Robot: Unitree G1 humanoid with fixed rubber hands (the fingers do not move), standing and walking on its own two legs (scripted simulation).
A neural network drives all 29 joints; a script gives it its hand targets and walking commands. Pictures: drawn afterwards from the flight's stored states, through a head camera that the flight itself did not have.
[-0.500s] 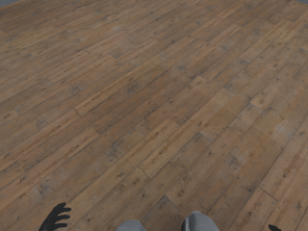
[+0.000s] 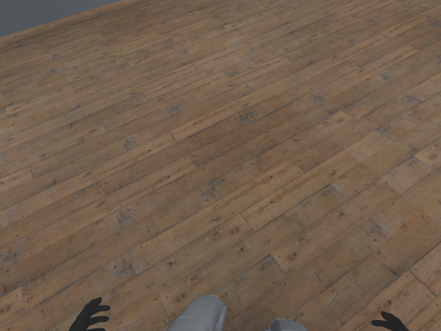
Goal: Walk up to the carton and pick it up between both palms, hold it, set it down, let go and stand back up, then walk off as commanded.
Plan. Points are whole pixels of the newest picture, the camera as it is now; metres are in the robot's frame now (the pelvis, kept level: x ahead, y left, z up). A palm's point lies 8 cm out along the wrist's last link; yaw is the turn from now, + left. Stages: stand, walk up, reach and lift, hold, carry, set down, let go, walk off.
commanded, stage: walk up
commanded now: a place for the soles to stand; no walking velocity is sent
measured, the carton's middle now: out of the picture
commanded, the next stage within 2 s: none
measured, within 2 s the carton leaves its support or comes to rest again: neither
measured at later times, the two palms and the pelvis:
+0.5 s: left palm out of the picture -0.18 +0.36 -0.11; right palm out of the picture +0.00 -0.21 -0.13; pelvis -0.17 +0.04 -0.01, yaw +20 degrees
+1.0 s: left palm out of the picture -0.52 +0.34 -0.10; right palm out of the picture -0.07 -0.13 -0.10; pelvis -0.34 +0.03 -0.01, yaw +46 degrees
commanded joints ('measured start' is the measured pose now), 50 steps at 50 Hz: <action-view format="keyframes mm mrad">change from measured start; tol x32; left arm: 1 -83 357 109 -106 3 -37 22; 50 130 329 64 -38 -16 -49 8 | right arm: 1 10 -217 -70 -85 0 -13 14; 50 -111 -276 -70 -203 -40 -18 51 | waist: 1 7 -251 -145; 8 -38 -284 -257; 11 -129 438 -103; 23 34 160 -239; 25 26 -398 -167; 50 19 261 -113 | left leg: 1 -85 116 -16 -89 -4 -31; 8 361 167 235 -730 -37 64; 11 102 483 -665 -1172 -235 379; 18 261 265 -260 -844 410 218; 23 218 221 -352 -855 290 127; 29 33 102 7 -30 -1 2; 41 370 199 263 -723 -42 58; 45 18 406 -432 -1210 -477 296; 50 130 254 -181 -938 35 204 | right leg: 1 166 -288 257 -257 -59 -186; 7 13 -321 149 -247 -218 -155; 13 -301 33 86 608 -325 34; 23 188 28 119 -194 -135 23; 25 146 -448 630 -438 -204 -139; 40 13 -394 -14 -286 -324 -127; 43 -292 -107 -208 206 -414 22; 50 -72 17 -38 212 -184 37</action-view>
